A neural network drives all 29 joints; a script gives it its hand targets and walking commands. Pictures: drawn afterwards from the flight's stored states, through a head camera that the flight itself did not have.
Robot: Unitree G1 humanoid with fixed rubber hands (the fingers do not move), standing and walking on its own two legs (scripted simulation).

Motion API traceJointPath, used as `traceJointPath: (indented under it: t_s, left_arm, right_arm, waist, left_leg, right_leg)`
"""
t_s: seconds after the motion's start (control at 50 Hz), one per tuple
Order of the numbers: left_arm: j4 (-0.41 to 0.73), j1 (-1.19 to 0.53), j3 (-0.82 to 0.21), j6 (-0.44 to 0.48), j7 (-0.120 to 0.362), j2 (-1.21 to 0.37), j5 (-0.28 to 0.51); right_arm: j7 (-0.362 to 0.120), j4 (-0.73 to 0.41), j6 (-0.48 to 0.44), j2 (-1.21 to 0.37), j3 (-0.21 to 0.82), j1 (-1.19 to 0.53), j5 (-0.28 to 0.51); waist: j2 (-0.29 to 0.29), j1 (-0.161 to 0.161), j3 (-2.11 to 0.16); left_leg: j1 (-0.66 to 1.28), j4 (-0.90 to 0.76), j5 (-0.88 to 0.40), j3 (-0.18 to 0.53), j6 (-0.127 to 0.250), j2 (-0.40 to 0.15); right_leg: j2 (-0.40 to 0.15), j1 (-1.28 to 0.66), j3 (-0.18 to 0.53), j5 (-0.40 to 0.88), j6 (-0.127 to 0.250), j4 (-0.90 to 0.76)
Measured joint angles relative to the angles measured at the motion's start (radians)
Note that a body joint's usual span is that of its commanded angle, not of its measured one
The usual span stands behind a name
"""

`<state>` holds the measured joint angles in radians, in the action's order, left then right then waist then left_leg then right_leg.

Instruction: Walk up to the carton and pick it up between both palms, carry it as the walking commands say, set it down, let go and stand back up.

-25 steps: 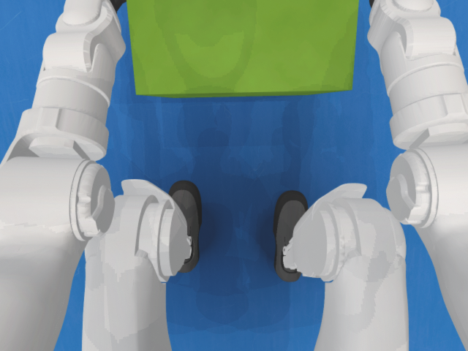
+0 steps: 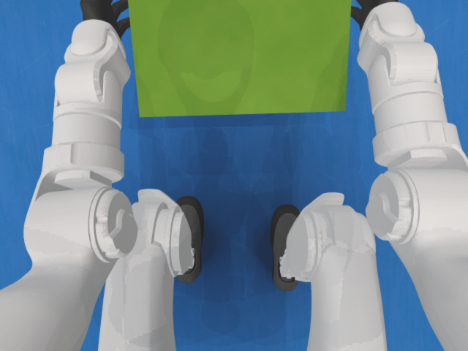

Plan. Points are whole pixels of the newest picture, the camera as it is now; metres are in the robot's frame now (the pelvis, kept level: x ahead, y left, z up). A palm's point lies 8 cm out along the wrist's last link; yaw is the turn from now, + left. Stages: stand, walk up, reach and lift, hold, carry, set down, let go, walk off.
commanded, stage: reach and lift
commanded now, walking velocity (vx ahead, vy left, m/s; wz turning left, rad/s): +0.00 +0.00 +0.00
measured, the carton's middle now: (237, 40) +0.55 +0.01 -0.19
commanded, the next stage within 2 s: none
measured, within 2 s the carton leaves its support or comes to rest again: neither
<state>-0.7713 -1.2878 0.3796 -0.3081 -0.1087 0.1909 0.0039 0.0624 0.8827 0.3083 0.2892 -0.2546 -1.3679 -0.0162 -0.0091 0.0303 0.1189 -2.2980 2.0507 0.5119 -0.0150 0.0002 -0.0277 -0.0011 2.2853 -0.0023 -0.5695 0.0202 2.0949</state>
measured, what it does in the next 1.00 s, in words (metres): rises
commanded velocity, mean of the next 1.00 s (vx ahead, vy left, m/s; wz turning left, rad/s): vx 0.00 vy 0.00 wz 0.00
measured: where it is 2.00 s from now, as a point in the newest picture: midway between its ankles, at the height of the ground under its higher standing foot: (236, 257)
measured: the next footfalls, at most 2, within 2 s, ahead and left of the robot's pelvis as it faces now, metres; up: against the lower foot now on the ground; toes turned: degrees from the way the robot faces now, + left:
none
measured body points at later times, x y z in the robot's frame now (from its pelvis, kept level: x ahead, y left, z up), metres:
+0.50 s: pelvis -0.01 +0.00 +0.05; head +0.31 -0.01 +0.37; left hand +0.53 +0.18 -0.04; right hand +0.55 -0.17 -0.04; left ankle +0.12 +0.12 -0.36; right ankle +0.10 -0.11 -0.36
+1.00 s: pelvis +0.00 +0.00 +0.10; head +0.28 +0.00 +0.45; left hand +0.51 +0.18 +0.03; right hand +0.53 -0.16 +0.03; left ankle +0.12 +0.12 -0.36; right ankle +0.10 -0.11 -0.36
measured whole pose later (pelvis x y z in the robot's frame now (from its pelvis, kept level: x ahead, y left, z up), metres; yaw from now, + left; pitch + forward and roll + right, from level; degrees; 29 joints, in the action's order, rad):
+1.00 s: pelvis +0.00 +0.00 +0.10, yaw -1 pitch +48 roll +1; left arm -0.58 -1.05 0.52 -0.43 -0.05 0.02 -0.20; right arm 0.04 0.70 0.41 0.10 -0.43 -1.13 -0.22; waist -0.02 0.03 -0.19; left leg -2.08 1.68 0.43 0.00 -0.01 -0.01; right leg 0.01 2.06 0.00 -0.48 0.01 1.71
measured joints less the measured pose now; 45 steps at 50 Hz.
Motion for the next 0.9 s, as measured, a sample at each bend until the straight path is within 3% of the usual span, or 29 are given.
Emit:
traceJointPath:
  t_s: [0.1,0.54,0.9]
  left_arm:
    - [0.036,0.034,0.024,-0.017,-0.006,-0.032,-0.029]
    - [0.133,0.125,0.119,-0.095,0.075,-0.100,-0.152]
    - [0.180,0.218,0.137,-0.115,0.047,-0.159,-0.195]
  right_arm:
    - [0.042,-0.028,0.017,-0.032,-0.016,0.032,-0.026]
    - [-0.002,-0.121,0.092,-0.118,-0.123,0.125,-0.144]
    - [-0.020,-0.171,0.106,-0.179,-0.170,0.215,-0.193]
  waist:
    - [-0.001,0.004,-0.057]
    - [-0.007,0.001,-0.212]
    - [-0.006,-0.001,-0.290]
  left_leg:
    - [0.000,-0.031,-0.003,0.003,-0.004,0.001]
    - [0.068,-0.213,-0.063,0.007,-0.008,0.008]
    - [0.180,-0.339,-0.076,0.011,-0.007,0.015]
  right_leg:
    - [0.004,0.002,0.000,0.006,0.001,-0.032]
    - [0.011,-0.062,0.002,0.072,-0.002,-0.216]
    - [0.009,-0.180,0.000,0.084,-0.006,-0.346]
